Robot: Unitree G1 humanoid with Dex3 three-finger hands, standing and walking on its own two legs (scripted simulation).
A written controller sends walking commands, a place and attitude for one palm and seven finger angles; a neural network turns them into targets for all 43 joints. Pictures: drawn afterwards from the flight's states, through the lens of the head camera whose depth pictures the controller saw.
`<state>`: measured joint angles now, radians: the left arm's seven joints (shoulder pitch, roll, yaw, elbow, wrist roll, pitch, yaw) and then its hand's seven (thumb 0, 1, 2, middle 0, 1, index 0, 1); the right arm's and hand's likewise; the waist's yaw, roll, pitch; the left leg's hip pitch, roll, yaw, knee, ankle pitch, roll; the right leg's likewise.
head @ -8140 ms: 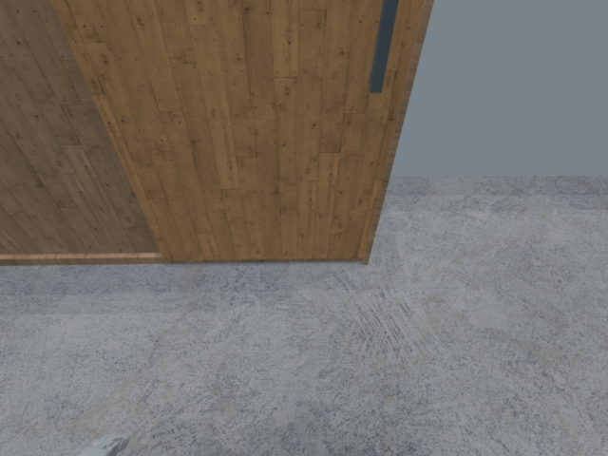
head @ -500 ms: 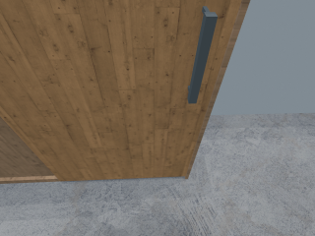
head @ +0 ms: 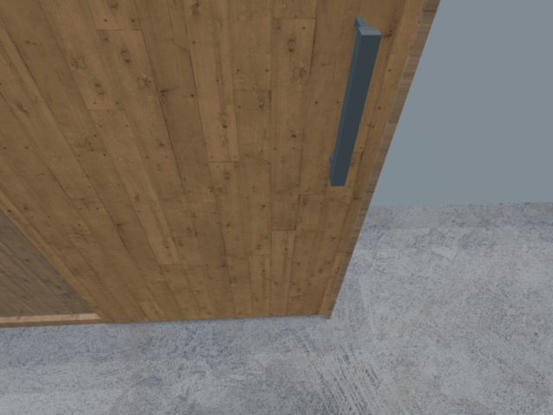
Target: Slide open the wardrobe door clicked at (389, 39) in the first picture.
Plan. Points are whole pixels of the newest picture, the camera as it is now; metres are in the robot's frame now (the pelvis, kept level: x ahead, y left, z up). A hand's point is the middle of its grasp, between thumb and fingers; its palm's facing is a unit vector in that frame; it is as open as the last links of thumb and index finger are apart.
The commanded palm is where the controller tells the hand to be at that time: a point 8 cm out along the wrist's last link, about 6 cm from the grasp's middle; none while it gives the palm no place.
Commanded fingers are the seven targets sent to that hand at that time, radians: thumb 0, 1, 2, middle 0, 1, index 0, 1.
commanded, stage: shuffle to correct the standing spot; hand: right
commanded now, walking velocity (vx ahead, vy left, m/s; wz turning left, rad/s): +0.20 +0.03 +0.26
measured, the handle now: (347, 111) +0.55 -0.08 +0.17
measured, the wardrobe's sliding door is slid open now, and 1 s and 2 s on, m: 0.00 0.00 0.00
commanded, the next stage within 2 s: come to a stop and stand still in 0.20 s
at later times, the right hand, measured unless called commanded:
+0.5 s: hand out of the picture +0.02 -0.18 -0.20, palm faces -0.02 +0.99 -0.14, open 7.4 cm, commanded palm none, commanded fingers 0.00 -0.90 -0.90 0.20 0.30 0.20 0.30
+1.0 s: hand (361, 400) +0.20 -0.14 -0.19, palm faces -0.07 +0.98 -0.21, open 7.4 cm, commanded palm none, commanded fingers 0.00 -0.90 -0.90 0.20 0.30 0.20 0.30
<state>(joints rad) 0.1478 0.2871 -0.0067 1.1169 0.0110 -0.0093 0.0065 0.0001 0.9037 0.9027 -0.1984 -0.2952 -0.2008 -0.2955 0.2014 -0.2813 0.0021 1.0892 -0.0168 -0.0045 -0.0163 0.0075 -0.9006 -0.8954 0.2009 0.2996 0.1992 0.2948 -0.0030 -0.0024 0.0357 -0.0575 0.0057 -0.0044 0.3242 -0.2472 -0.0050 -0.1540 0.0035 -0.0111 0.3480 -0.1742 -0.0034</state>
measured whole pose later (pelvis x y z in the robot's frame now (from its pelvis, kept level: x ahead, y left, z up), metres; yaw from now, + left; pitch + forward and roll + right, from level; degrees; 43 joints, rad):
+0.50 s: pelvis +0.08 -0.02 -0.02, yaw +5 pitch -1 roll +1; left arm 0.27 0.14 0.01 1.10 0.01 -0.04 0.04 0.00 0.91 0.90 -0.20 -0.29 -0.20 -0.30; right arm 0.39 -0.13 -0.02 1.14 -0.02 0.03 -0.04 0.01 -0.90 -0.90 0.20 0.30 0.20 0.29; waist -0.02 0.04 0.07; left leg -0.20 0.01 -0.02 0.80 -0.52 -0.01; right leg -0.21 -0.02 -0.15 0.58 -0.36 -0.05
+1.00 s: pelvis +0.09 +0.03 -0.02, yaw +3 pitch +0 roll +2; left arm 0.24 0.19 0.05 1.05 0.01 0.01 0.03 0.00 0.91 0.90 -0.20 -0.29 -0.20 -0.29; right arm 0.13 -0.17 -0.03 0.98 -0.03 0.01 -0.02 0.01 -0.90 -0.90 0.20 0.30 0.20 0.29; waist 0.04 -0.02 0.07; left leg -0.31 0.02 0.10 0.60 -0.28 0.01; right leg -0.25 -0.06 -0.05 0.64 -0.39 0.01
